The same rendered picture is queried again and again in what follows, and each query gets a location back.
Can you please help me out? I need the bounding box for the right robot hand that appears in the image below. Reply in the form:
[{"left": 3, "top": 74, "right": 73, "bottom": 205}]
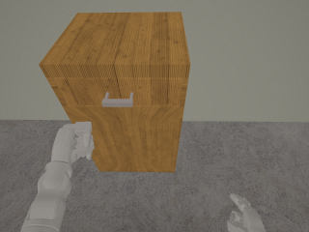
[{"left": 227, "top": 193, "right": 266, "bottom": 232}]

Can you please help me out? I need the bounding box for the left robot forearm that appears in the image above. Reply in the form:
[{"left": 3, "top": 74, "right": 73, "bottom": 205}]
[{"left": 20, "top": 160, "right": 73, "bottom": 232}]

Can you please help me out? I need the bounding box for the handle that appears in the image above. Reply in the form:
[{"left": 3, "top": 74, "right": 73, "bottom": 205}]
[{"left": 101, "top": 92, "right": 133, "bottom": 107}]

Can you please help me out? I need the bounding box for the cabinet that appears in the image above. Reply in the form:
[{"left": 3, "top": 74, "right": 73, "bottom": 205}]
[{"left": 39, "top": 12, "right": 191, "bottom": 173}]

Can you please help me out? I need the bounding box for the drawer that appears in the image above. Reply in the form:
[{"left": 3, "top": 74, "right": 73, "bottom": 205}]
[{"left": 53, "top": 77, "right": 182, "bottom": 106}]

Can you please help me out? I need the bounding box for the left robot hand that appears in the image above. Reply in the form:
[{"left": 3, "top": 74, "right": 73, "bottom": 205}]
[{"left": 51, "top": 121, "right": 95, "bottom": 166}]

